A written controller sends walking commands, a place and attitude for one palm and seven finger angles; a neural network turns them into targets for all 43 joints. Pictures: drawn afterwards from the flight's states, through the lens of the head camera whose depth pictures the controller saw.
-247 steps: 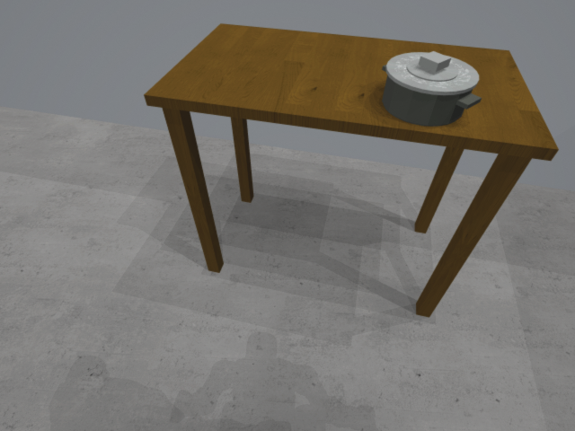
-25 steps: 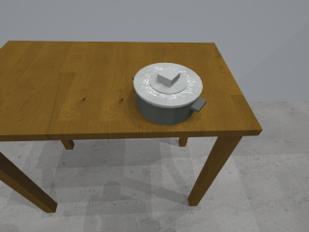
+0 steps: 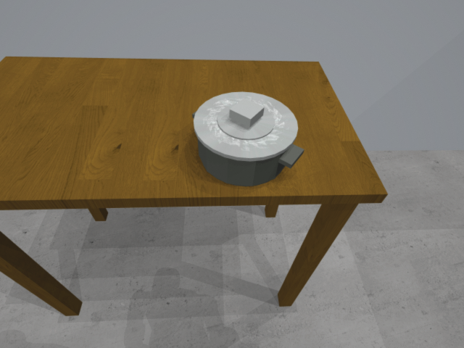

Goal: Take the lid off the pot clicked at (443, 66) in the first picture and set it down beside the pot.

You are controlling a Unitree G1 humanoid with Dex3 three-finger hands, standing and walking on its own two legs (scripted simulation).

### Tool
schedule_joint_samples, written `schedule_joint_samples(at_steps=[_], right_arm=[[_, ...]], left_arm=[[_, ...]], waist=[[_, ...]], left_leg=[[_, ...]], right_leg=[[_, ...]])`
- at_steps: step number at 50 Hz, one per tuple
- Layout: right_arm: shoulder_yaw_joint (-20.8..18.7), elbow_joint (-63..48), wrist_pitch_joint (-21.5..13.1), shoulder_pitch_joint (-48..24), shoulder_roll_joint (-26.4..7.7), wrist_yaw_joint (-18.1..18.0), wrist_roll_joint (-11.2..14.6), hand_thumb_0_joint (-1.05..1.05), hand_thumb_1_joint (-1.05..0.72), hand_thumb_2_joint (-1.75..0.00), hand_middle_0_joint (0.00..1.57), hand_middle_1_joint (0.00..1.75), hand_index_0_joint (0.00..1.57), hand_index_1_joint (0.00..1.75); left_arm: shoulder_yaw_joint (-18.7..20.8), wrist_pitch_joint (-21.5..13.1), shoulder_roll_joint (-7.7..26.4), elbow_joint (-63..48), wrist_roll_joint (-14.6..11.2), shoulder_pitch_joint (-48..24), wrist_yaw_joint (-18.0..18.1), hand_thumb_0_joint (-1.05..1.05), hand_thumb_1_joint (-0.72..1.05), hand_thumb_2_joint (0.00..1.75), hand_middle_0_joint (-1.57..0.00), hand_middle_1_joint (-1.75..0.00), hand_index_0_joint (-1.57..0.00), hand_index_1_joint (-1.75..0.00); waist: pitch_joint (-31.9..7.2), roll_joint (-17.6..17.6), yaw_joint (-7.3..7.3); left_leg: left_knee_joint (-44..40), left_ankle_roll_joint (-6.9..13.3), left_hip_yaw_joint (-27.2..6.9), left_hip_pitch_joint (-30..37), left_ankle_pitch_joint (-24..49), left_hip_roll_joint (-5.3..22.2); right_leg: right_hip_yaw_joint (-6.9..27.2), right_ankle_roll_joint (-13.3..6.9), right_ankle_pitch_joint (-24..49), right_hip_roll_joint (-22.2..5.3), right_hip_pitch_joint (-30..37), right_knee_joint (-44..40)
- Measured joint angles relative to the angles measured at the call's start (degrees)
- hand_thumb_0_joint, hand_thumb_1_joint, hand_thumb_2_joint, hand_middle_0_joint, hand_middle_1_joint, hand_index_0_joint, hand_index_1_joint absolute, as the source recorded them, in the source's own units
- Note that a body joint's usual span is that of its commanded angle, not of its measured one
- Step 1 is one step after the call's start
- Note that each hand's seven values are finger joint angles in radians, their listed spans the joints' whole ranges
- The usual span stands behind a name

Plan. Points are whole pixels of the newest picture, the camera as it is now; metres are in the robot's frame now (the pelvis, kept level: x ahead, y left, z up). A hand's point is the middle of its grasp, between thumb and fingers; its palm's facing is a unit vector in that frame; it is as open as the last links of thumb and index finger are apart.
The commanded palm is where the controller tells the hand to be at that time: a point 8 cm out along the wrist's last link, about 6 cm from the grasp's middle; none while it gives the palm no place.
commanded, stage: look again from close up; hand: left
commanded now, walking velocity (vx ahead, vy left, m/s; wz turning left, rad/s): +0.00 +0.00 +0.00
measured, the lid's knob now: (246, 112) +0.50 +0.01 +0.15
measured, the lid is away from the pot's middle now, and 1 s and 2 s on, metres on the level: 0.00 0.00 0.00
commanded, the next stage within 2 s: shuffle to correct the standing spot in 0.40 s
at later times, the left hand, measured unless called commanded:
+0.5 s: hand out of the picture -0.01 +0.17 -0.18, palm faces +0.04 -0.99 -0.16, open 7.3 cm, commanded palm none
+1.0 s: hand out of the picture +0.02 +0.13 -0.19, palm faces +0.15 -0.97 -0.17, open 7.4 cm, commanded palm none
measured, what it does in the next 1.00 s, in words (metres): shifts its weight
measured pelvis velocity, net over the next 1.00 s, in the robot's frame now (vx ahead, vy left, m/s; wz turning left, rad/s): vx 0.03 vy -0.04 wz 0.10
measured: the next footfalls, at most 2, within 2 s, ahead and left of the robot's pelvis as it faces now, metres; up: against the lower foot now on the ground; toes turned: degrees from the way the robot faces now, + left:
left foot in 1.24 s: +0.11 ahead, +0.03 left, +0.00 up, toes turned +10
right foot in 1.70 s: +0.11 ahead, -0.31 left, +0.00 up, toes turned +3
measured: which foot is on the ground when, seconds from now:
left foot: down 0.00-0.96, up 0.98-1.00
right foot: down 0.00-1.00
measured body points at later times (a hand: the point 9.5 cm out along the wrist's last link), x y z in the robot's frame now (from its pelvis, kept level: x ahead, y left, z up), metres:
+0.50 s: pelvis -0.01 +0.00 +0.00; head +0.00 +0.02 +0.45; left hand -0.01 +0.22 -0.17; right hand -0.01 -0.22 -0.15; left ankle -0.05 +0.09 -0.74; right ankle -0.01 -0.10 -0.74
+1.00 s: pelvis +0.03 -0.04 -0.01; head +0.06 -0.03 +0.44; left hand +0.01 +0.18 -0.17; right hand +0.02 -0.26 -0.17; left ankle -0.04 +0.08 -0.73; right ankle -0.01 -0.10 -0.74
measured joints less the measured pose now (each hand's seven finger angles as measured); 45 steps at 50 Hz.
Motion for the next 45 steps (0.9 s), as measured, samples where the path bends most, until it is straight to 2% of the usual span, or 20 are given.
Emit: schedule_joint_samples(at_steps=[26, 34, 41, 45], right_arm=[[0.28, 0.80, -0.19, 0.75, 0.68, -0.11, 0.11, 0.01, -0.92, -0.90, 0.20, 0.30, 0.20, 0.30], [0.12, 1.04, -0.11, 2.00, 1.83, 0.08, -0.22, 0.01, -0.92, -0.90, 0.20, 0.30, 0.20, 0.30], [-0.73, 0.54, 0.33, 3.91, 3.07, -0.36, -0.71, 0.00, -0.91, -0.90, 0.21, 0.30, 0.20, 0.30], [-1.23, 0.40, 0.57, 4.52, 2.74, -0.76, -0.87, 0.00, -0.91, -0.90, 0.21, 0.30, 0.20, 0.30]], left_arm=[[-0.28, -0.09, -0.94, 1.50, 0.09, 1.43, -0.14, 0.01, 0.92, 0.89, -0.20, -0.30, -0.20, -0.30], [0.01, 0.45, -0.80, 1.87, 0.35, 1.79, -0.48, 0.01, 0.91, 0.89, -0.20, -0.30, -0.20, -0.29], [1.03, 1.28, -0.43, 0.61, 0.91, 2.05, -0.84, 0.01, 0.91, 0.89, -0.20, -0.30, -0.20, -0.29], [1.78, 1.31, -0.68, -0.49, 0.89, 2.05, -0.86, 0.01, 0.91, 0.89, -0.20, -0.30, -0.20, -0.29]], waist=[[-0.13, -0.42, 0.28], [-0.86, -1.14, -0.58], [-1.44, -1.82, -1.09], [-1.41, -0.79, -1.08]], left_leg=[[-0.54, 0.33, 0.07, -0.11, 0.80, -0.26], [-0.49, 0.44, -0.99, -0.27, 0.58, -0.84], [1.19, -0.36, -3.07, -1.73, -0.86, -1.13], [3.49, -1.58, -4.57, -2.99, -2.67, 0.01]], right_leg=[[0.07, 0.33, 0.96, -0.27, 0.04, -0.84], [-0.94, 0.40, -0.19, -0.92, -0.24, 0.30], [-3.00, -0.51, -3.45, -1.39, -1.85, 3.80], [-4.58, -1.82, -4.90, -0.30, -1.98, 4.42]])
